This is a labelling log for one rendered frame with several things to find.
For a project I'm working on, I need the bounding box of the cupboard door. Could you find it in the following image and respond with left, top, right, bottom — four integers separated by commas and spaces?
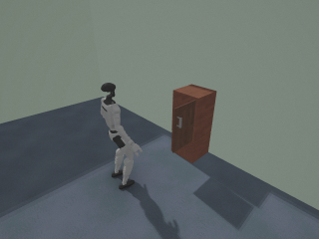
172, 100, 196, 153

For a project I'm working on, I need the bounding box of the right robot shin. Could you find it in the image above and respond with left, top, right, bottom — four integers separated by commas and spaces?
122, 160, 134, 185

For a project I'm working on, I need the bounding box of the left robot thigh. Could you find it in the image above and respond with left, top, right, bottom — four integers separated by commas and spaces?
108, 133, 124, 157

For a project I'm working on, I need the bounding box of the robot right forearm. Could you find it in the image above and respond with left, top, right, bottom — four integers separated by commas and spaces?
118, 125, 135, 146

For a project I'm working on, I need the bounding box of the robot right upper arm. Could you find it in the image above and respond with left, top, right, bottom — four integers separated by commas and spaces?
111, 105, 121, 131

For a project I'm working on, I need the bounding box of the robot left upper arm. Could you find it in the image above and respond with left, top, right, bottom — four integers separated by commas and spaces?
101, 98, 106, 117

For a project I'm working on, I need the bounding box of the robot right hand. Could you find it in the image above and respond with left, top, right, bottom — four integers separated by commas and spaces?
131, 143, 143, 157

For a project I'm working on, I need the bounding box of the handle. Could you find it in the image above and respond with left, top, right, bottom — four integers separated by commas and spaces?
176, 117, 182, 128

